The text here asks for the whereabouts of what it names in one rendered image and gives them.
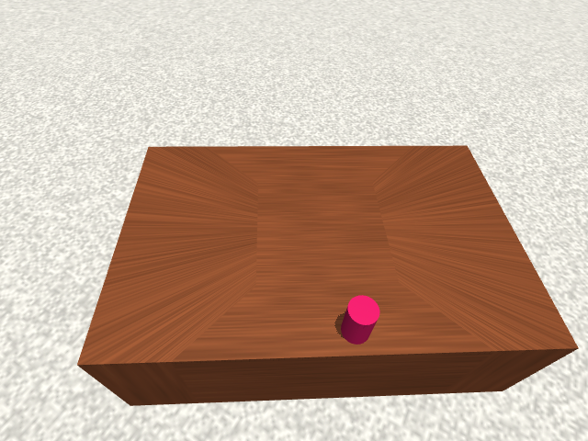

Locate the can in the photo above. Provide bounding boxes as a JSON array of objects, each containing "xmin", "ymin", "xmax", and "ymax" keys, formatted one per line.
[{"xmin": 341, "ymin": 295, "xmax": 379, "ymax": 345}]

